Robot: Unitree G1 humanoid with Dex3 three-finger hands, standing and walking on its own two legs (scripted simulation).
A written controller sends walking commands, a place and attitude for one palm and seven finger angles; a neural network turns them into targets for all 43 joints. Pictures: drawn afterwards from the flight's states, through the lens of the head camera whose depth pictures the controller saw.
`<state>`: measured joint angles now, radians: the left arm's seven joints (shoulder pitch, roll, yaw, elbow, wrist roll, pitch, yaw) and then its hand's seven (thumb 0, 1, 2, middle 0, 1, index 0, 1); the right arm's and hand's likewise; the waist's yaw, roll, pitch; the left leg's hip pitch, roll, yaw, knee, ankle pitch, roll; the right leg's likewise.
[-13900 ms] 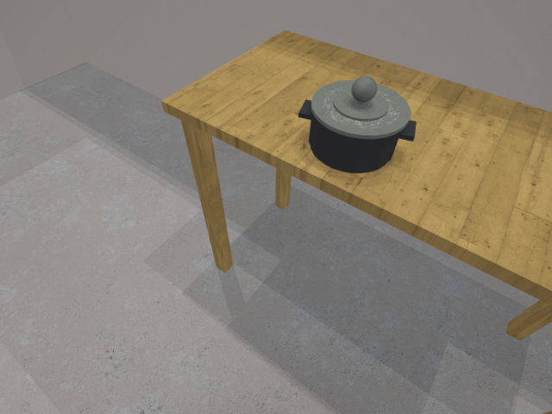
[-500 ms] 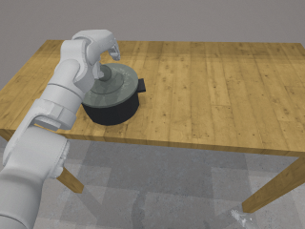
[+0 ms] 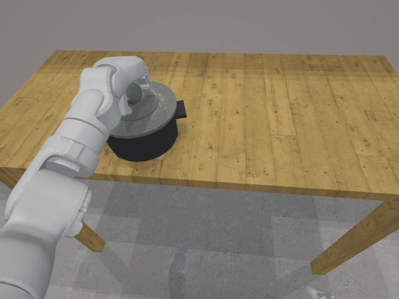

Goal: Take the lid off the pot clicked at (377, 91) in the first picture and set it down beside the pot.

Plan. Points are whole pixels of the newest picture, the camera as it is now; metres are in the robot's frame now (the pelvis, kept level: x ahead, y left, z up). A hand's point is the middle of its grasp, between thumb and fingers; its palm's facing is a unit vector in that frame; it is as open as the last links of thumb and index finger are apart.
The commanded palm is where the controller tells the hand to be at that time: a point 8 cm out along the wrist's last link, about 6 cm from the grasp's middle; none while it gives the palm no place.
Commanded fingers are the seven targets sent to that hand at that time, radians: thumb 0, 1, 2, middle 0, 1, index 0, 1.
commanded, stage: lower the open fingers around the knob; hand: left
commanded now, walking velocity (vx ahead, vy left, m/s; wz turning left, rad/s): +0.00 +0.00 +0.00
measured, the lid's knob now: (131, 93) +0.51 +0.13 +0.15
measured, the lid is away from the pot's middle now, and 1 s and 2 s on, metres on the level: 0.00 0.00 0.00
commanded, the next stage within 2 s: close the fingers and squeeze the knob in 0.30 s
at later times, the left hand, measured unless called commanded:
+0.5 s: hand (128, 97) +0.46 +0.13 +0.17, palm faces -0.32 +0.00 -0.95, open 10.2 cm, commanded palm +0.45 +0.13 +0.23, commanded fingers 0.00 -0.13 1.12 -0.60 -0.59 -0.60 -0.59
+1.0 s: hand (127, 95) +0.47 +0.13 +0.17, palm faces -0.33 +0.00 -0.94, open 8.6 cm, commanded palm +0.45 +0.13 +0.23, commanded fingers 0.00 0.17 0.99 -0.65 -0.94 -0.65 -0.94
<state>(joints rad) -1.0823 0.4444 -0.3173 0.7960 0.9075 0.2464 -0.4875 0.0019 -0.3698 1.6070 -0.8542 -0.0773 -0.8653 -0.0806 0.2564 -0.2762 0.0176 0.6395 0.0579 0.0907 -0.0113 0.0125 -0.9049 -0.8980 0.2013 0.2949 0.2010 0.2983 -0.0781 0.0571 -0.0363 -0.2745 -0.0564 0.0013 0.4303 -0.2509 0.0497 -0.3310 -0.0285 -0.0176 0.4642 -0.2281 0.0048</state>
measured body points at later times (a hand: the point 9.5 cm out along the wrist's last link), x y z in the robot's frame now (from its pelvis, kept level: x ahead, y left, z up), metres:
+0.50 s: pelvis +0.00 +0.00 +0.00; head +0.03 -0.03 +0.45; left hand +0.47 +0.13 +0.23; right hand +0.11 -0.25 -0.13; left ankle -0.02 +0.09 -0.74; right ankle +0.00 -0.12 -0.74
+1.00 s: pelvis +0.00 +0.00 +0.00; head +0.03 -0.03 +0.45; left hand +0.48 +0.13 +0.23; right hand +0.10 -0.26 -0.13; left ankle -0.02 +0.09 -0.74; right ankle +0.00 -0.12 -0.74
